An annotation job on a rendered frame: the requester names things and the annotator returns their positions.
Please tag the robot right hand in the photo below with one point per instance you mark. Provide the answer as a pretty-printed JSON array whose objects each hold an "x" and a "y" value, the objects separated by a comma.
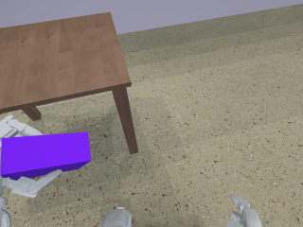
[{"x": 248, "y": 216}]

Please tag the table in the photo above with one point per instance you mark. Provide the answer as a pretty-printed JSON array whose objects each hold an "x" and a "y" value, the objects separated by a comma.
[{"x": 52, "y": 61}]

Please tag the left robot thigh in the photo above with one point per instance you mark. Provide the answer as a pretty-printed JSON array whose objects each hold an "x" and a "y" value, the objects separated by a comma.
[{"x": 117, "y": 218}]

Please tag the robot left hand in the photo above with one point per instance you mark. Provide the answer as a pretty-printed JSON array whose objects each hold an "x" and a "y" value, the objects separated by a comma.
[{"x": 27, "y": 187}]

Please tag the robot left forearm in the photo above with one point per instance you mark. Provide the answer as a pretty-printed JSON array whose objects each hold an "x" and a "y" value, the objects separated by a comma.
[{"x": 5, "y": 218}]

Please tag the sponge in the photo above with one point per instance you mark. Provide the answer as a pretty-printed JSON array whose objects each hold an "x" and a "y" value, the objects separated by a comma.
[{"x": 37, "y": 155}]

